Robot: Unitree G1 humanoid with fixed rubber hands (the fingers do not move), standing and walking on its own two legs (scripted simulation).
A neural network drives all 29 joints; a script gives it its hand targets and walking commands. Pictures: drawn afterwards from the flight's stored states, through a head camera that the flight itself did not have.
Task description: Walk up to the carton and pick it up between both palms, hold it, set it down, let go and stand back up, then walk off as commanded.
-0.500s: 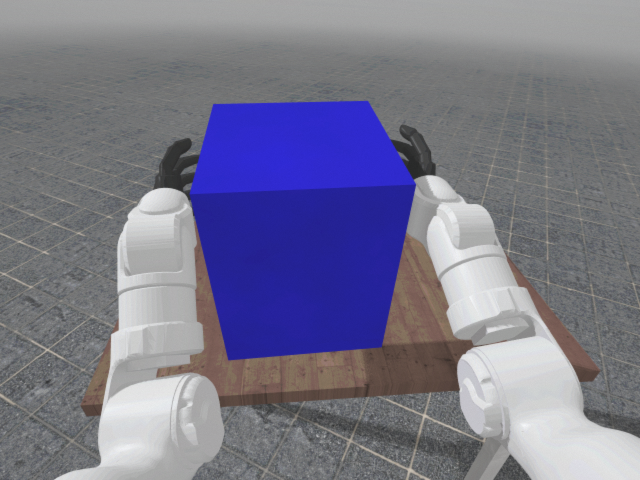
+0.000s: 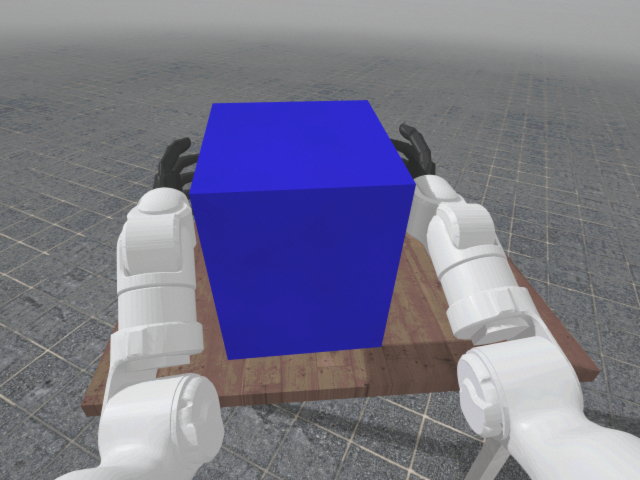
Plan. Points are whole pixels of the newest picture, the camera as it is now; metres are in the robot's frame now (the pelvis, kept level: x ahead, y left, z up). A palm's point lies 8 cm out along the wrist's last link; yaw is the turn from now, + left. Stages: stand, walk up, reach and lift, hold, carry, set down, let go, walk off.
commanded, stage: hold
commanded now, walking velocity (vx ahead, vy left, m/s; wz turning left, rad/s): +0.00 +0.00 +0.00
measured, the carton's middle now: (298, 227) +0.38 +0.01 +0.20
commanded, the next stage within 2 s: set down in 0.64 s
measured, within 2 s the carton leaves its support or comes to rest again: neither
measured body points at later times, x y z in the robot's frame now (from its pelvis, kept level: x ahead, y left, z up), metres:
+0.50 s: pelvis +0.00 +0.00 +0.00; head -0.08 +0.02 +0.44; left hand +0.38 +0.16 +0.25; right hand +0.39 -0.13 +0.26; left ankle +0.02 +0.14 -0.75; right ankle +0.02 -0.10 -0.75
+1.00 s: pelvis +0.01 +0.00 +0.00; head -0.06 +0.01 +0.44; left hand +0.40 +0.16 +0.27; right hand +0.41 -0.13 +0.27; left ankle +0.02 +0.14 -0.75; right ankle +0.02 -0.10 -0.75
